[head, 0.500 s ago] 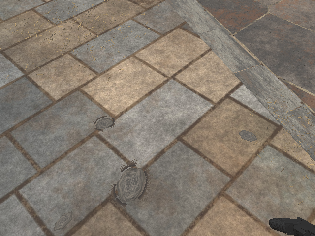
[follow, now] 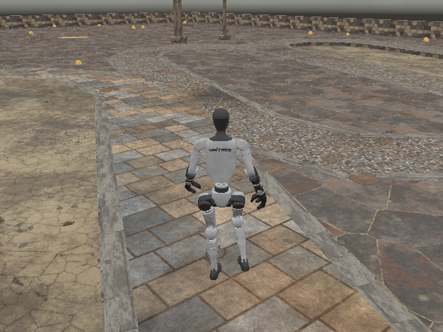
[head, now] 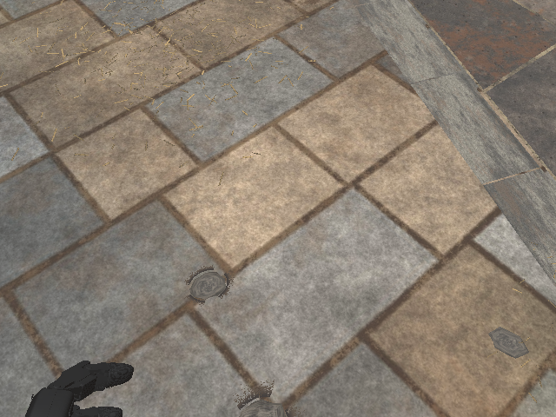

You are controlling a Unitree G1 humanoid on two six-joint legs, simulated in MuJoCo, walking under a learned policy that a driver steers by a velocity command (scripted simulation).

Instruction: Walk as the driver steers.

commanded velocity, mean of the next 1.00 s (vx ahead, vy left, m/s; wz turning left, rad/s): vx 0.06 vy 0.00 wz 0.14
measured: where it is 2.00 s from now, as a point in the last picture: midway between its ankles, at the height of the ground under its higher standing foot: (273, 250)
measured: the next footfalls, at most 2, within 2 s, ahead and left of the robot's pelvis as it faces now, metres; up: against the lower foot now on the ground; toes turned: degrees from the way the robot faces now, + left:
right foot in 0.24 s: +0.29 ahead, -0.09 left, +0.00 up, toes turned +27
left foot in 0.64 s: +0.13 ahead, +0.10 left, +0.00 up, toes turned +16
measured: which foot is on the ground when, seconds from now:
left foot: down 0.00-0.22, up 0.24-0.62, down 0.64-1.00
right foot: up 0.00-0.22, down 0.24-0.66, up 0.68-1.00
